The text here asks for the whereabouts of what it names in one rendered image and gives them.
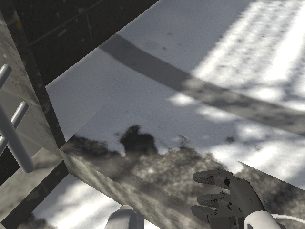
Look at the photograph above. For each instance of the left robot shin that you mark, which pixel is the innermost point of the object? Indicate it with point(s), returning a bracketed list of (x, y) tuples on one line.
[(125, 207)]

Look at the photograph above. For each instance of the right robot hand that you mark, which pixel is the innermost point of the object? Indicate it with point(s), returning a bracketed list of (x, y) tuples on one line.
[(231, 209)]

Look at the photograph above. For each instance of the left robot thigh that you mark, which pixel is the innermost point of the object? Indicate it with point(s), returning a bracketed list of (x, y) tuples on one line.
[(125, 219)]

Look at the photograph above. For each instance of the robot right forearm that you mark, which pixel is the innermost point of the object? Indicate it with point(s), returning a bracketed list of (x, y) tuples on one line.
[(262, 220)]

